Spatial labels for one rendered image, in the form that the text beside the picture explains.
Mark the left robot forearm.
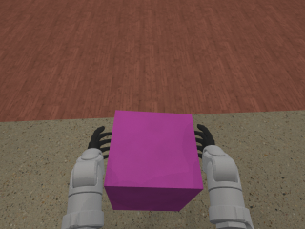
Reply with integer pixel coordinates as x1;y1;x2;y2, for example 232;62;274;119
61;148;105;229

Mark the left robot hand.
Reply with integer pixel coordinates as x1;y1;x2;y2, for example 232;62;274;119
88;126;112;159

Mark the right robot forearm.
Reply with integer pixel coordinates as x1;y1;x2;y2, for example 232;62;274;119
202;145;254;229

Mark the carton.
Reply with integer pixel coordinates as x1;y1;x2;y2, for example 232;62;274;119
104;110;204;212

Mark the right robot hand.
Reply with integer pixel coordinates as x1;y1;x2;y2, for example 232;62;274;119
194;124;215;159

